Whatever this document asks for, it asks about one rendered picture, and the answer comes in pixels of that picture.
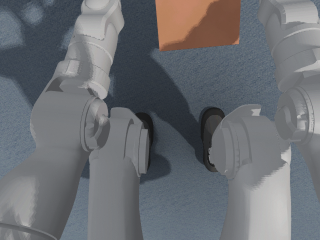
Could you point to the robot left thigh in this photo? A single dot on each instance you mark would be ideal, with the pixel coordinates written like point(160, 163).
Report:
point(114, 182)

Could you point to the right robot forearm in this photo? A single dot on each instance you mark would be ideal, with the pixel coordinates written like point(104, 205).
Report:
point(292, 31)

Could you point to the robot right upper arm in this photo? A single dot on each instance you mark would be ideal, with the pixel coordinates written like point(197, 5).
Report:
point(297, 121)

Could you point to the left robot forearm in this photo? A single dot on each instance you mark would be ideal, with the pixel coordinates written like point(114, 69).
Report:
point(86, 67)

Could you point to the carton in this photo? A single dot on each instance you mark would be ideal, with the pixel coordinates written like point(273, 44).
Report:
point(190, 24)

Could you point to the right robot shin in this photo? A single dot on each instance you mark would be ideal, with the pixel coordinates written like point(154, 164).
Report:
point(247, 110)

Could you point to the robot left upper arm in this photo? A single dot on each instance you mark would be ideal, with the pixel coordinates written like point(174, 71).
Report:
point(37, 196)

